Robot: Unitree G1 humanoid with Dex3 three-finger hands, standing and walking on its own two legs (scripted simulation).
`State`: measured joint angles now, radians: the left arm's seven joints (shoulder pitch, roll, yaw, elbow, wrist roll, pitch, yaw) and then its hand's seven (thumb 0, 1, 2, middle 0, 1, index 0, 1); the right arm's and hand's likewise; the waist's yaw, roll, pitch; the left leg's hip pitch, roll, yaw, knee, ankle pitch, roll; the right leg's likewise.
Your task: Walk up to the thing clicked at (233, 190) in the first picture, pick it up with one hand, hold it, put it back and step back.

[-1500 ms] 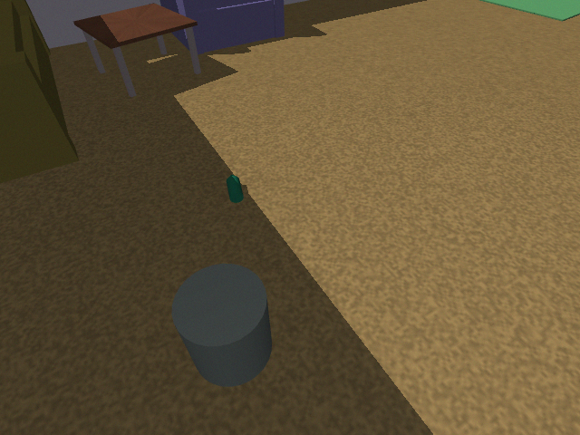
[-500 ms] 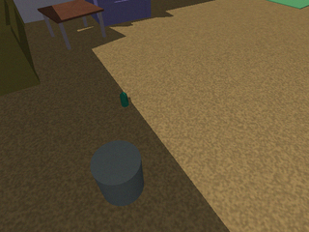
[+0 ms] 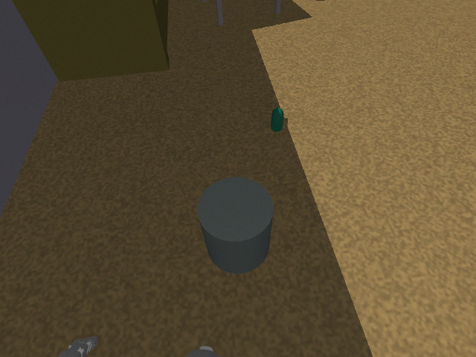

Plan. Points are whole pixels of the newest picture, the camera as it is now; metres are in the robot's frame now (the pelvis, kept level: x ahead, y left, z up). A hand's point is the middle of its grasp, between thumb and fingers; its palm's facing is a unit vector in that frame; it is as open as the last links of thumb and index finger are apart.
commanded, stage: walk up
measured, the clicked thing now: (277, 117) +1.53 -0.16 -0.74
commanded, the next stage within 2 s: none
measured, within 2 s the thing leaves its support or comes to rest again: neither
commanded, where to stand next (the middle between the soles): +0.08 +0.05 m, yaw +69 degrees
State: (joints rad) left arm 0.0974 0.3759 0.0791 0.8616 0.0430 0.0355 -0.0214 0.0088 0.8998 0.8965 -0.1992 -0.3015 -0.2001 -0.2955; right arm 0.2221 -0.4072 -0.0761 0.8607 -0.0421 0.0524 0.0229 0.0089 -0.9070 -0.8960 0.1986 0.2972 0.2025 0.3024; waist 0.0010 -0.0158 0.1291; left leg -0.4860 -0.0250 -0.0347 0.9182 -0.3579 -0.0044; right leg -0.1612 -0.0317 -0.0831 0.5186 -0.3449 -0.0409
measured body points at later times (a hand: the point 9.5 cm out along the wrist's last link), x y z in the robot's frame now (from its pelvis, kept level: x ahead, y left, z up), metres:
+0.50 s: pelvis +0.03 -0.01 -0.01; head +0.08 +0.01 +0.43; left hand -0.01 +0.33 -0.11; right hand +0.28 -0.23 -0.10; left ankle +0.04 +0.12 -0.74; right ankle +0.12 -0.13 -0.72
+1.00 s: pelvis +0.00 -0.01 -0.03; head +0.00 +0.03 +0.42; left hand -0.21 +0.28 -0.13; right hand +0.30 -0.17 -0.12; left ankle -0.09 +0.09 -0.74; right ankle +0.12 -0.11 -0.73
